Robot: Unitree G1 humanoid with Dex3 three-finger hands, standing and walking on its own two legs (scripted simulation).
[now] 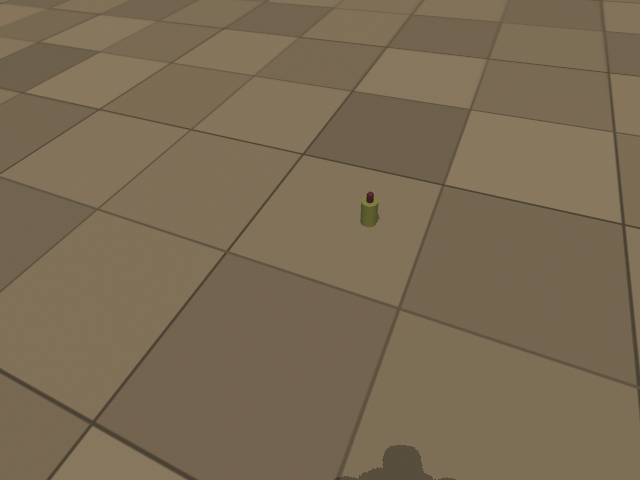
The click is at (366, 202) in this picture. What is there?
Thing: necked bottle
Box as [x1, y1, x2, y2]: [361, 192, 377, 226]
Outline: 368,192 367,195 364,196 361,200 361,223 365,226 372,226 376,222 377,198 371,192
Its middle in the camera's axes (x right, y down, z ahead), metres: +0.22 -0.16 +1.71
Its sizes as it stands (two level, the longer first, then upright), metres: 0.075 0.075 0.174
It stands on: the floor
